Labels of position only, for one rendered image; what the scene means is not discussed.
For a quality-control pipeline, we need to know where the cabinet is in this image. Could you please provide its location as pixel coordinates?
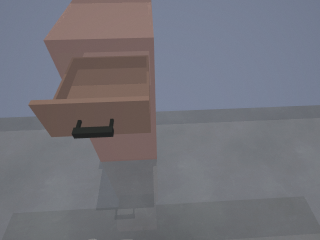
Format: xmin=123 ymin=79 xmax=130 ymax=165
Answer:
xmin=43 ymin=0 xmax=157 ymax=162

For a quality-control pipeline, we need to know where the handle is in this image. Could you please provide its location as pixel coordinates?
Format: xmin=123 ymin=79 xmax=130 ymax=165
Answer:
xmin=71 ymin=118 xmax=114 ymax=139

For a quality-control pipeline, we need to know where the drawer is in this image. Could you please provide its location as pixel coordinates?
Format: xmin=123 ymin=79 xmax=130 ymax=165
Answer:
xmin=28 ymin=55 xmax=151 ymax=137

